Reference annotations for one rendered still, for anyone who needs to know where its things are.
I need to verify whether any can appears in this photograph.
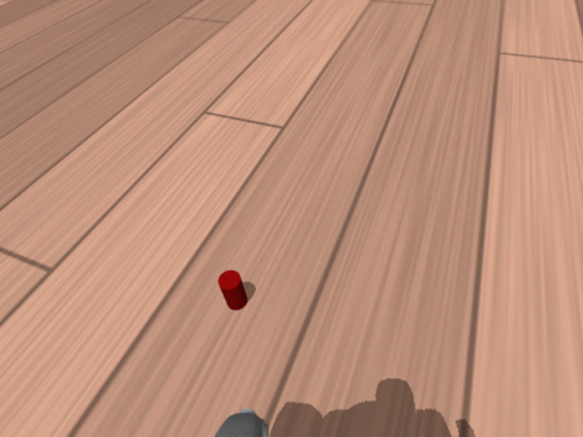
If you can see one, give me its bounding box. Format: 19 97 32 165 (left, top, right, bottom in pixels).
219 270 248 310

